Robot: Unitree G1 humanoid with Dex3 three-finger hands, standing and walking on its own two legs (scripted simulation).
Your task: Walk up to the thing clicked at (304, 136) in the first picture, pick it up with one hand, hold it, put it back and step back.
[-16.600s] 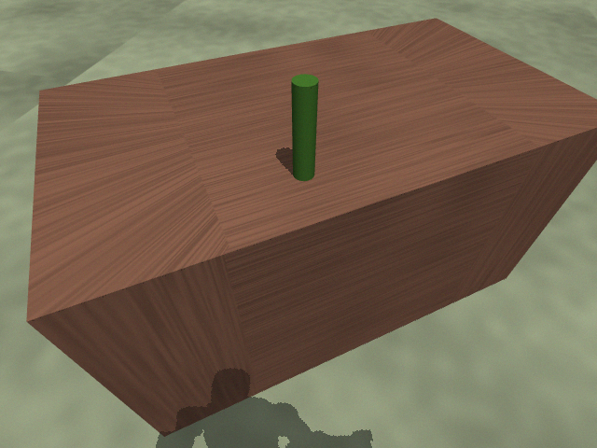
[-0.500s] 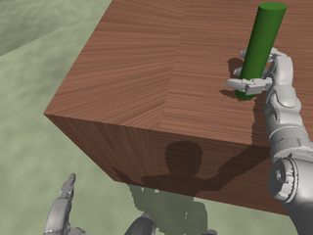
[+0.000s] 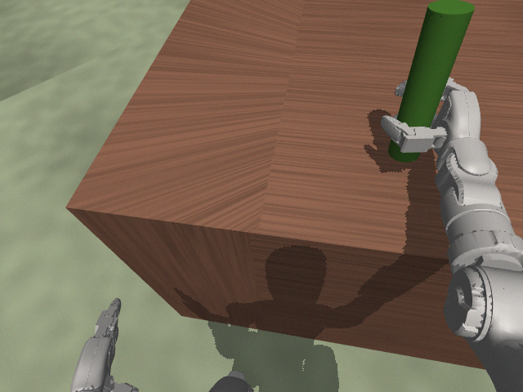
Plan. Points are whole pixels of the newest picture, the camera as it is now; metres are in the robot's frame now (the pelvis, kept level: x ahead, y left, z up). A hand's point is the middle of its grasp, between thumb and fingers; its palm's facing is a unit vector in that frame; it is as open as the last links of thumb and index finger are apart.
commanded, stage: settle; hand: right
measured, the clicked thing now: (422, 93) +0.52 -0.12 +0.17
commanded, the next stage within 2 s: lift in 0.34 s
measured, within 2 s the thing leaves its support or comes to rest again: neither
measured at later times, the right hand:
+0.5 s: hand (409, 94) +0.52 -0.11 +0.17, palm faces -0.04 +1.00 -0.02, open 7.5 cm
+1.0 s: hand (449, 86) +0.47 -0.13 +0.22, palm faces -0.02 +1.00 -0.03, open 7.5 cm
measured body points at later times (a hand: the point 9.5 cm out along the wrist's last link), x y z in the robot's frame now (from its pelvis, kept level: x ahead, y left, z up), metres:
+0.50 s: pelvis +0.01 +0.00 +0.01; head +0.09 +0.01 +0.46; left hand +0.15 +0.28 -0.05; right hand +0.52 -0.16 +0.17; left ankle +0.02 +0.15 -0.69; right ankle +0.00 -0.14 -0.69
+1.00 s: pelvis +0.02 +0.01 +0.03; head +0.05 +0.02 +0.48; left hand +0.17 +0.27 -0.03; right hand +0.46 -0.18 +0.22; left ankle +0.02 +0.15 -0.69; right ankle +0.00 -0.14 -0.69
